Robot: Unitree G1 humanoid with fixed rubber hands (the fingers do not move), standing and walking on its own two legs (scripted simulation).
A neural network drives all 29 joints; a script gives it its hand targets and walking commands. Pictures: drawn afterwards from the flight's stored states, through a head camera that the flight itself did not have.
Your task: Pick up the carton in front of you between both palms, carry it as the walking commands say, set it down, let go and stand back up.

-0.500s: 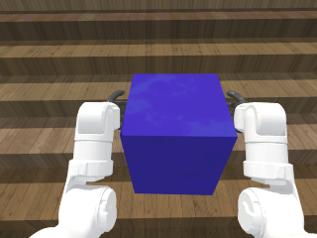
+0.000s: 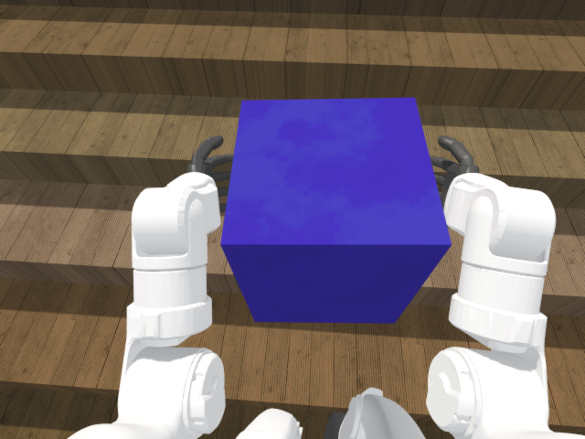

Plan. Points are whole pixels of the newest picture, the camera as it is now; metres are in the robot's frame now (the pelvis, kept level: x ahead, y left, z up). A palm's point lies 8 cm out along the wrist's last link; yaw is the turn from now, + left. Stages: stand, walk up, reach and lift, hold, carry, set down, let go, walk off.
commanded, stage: carry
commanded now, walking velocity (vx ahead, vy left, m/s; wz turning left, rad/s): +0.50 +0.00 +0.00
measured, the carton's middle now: (325, 222) +0.39 +0.04 +0.05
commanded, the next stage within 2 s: none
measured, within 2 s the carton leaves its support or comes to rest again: neither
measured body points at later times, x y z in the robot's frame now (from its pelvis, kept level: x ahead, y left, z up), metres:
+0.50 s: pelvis +0.25 +0.08 +0.12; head +0.25 +0.07 +0.57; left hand +0.66 +0.19 +0.30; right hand +0.62 -0.11 +0.29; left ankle +0.35 +0.17 -0.53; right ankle +0.11 -0.05 -0.54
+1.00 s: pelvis +0.52 +0.02 +0.23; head +0.53 +0.05 +0.68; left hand +0.90 +0.20 +0.39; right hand +0.91 -0.11 +0.40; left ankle +0.36 +0.17 -0.50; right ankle +0.66 -0.09 -0.40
